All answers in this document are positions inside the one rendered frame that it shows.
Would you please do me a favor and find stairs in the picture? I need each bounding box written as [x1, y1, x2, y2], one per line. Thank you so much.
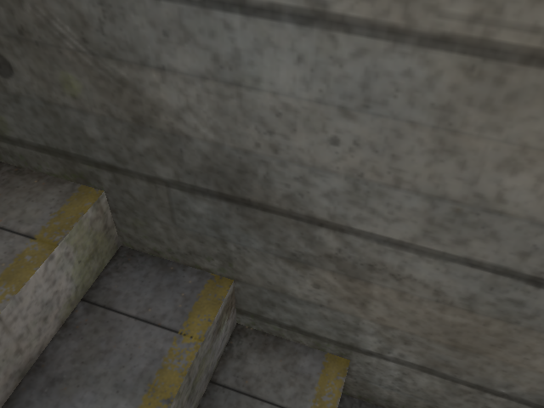
[0, 161, 350, 408]

